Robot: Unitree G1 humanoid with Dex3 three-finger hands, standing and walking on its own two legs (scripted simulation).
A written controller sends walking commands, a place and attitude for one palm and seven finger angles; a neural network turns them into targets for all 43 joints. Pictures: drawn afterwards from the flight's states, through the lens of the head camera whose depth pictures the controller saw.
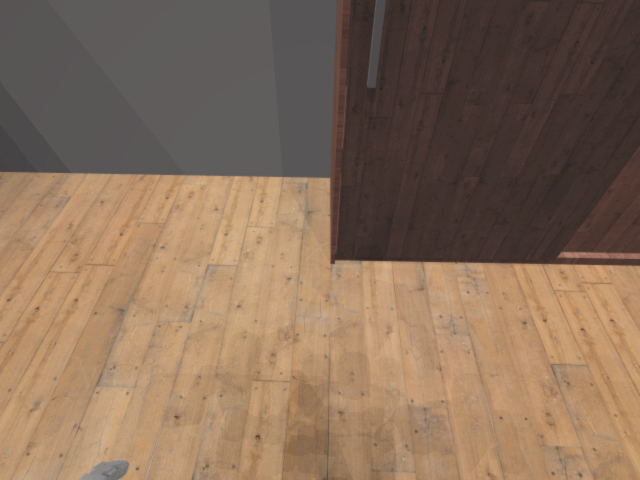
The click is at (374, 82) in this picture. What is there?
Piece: wardrobe's sliding door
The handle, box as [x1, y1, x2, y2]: [367, 0, 385, 87]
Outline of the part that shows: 385,0 376,0 367,80 368,87 375,87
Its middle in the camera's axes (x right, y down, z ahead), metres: +0.13 -0.51 +0.86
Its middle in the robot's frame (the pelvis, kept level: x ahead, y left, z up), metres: +1.01 -0.08 +0.18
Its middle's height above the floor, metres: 0.95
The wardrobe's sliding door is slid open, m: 0.00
